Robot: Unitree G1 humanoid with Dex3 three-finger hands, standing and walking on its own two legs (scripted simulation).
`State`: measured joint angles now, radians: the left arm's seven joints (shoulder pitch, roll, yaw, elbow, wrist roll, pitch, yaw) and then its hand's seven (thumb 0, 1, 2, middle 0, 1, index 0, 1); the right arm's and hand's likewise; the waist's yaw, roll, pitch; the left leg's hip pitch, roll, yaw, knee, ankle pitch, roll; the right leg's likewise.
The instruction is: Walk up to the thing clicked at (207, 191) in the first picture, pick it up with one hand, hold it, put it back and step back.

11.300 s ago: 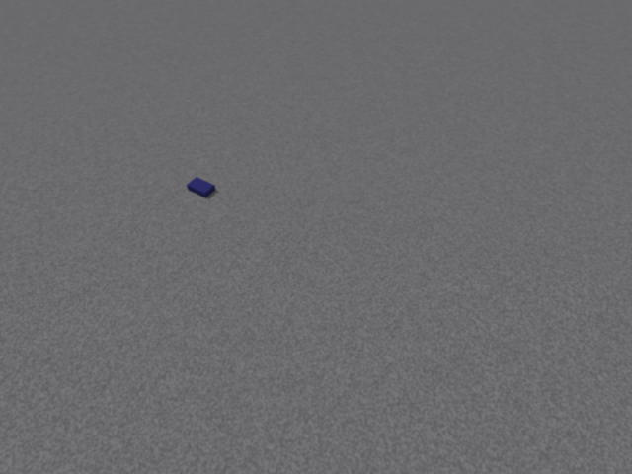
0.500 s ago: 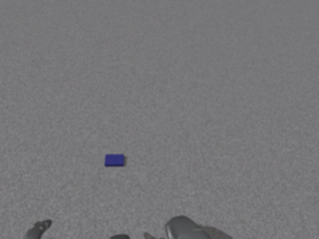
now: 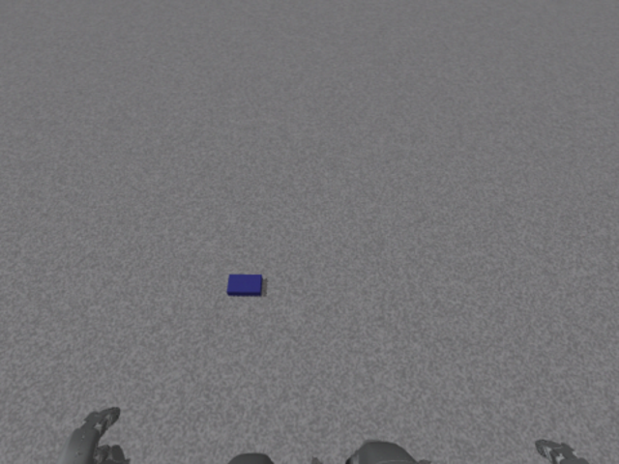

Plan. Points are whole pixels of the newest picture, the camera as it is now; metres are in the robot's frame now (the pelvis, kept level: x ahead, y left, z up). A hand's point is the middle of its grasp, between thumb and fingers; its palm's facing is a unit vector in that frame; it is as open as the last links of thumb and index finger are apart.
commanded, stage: walk up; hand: left
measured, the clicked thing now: (245, 285) +0.72 +0.21 -0.74
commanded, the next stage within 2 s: stand in 1.26 s
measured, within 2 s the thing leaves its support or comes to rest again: neither
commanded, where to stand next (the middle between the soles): +0.33 -0.04 m, yaw +0 degrees
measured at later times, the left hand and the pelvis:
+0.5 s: hand out of the picture -0.06 +0.24 -0.14, palm faces -0.01 -0.92 -0.38, open 7.4 cm; pelvis -0.10 -0.03 +0.01, yaw -3 degrees
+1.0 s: hand out of the picture +0.01 +0.24 -0.13, palm faces +0.04 -0.93 -0.36, open 7.4 cm; pelvis -0.08 -0.02 +0.02, yaw +0 degrees
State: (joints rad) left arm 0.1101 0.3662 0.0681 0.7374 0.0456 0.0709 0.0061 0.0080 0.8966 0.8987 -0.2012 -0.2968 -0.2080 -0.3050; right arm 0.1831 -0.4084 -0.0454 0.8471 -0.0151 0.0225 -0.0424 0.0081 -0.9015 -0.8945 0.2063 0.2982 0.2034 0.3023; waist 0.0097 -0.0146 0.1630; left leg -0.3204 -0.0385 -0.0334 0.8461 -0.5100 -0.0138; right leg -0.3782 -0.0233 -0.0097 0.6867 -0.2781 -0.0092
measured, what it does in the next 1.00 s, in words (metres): steps on the spot: left foot, then right foot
